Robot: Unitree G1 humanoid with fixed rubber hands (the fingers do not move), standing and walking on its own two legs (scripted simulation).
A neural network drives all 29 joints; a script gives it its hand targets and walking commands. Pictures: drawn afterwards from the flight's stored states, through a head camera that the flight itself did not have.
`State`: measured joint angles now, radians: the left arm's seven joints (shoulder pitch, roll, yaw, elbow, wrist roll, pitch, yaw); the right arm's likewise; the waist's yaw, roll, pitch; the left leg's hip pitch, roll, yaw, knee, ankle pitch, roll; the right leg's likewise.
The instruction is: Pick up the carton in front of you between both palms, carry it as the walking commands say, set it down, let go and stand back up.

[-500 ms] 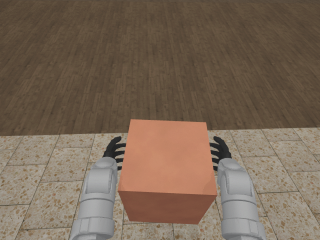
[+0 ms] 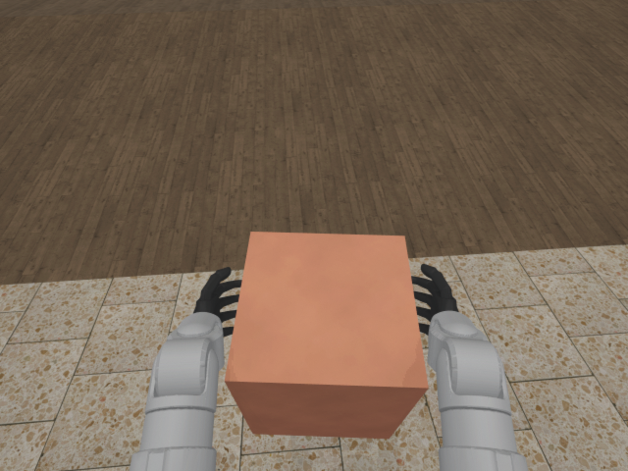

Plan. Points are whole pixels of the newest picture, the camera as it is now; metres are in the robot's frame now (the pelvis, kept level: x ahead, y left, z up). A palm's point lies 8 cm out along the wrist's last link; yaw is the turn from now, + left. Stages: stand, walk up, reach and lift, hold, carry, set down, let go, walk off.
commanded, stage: carry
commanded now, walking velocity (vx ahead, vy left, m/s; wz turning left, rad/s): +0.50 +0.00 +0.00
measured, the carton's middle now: (323, 341) +0.30 +0.01 -0.01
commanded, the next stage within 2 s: none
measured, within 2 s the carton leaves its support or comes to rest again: neither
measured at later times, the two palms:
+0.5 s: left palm (236, 207) +0.48 +0.15 +0.10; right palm (423, 211) +0.47 -0.15 +0.10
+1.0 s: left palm (279, 122) +0.79 +0.11 +0.09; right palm (412, 122) +0.80 -0.18 +0.08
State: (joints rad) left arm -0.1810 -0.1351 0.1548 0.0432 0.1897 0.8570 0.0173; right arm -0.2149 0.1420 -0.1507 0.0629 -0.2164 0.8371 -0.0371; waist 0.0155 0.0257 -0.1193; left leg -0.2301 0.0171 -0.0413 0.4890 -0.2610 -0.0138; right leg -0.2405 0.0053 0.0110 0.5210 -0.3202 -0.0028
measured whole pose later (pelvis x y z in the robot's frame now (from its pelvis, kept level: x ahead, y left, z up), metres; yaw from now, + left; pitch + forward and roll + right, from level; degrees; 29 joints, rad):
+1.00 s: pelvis +0.53 -0.04 +0.01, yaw +1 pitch +5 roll +2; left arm -0.10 -0.13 0.09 -0.38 0.09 1.17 0.08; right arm -0.13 0.13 -0.08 -0.37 -0.11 1.15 -0.09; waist 0.02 0.00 -0.06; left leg -0.63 0.10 0.13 0.77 -0.14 0.00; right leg -0.10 -0.04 -0.23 0.26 -0.26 -0.04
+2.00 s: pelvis +1.18 -0.05 +0.00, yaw -1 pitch +7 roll +2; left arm -0.79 -0.06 0.31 -0.13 0.06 1.30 0.13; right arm -0.85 0.04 -0.31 -0.09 -0.09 1.29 -0.14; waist 0.05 0.01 0.11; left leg -0.81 0.05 0.08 1.02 -0.27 0.04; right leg -0.22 0.00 -0.13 0.45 -0.40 -0.09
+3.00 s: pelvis +1.83 -0.07 +0.07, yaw -1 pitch +4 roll +2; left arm -0.80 0.02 0.28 0.08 0.06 1.35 0.12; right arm -0.80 0.02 -0.24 0.11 -0.09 1.29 -0.14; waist -0.07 -0.02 0.00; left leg -0.52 -0.03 0.15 0.68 -0.38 0.10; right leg -0.45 0.00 0.01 1.29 -0.48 -0.04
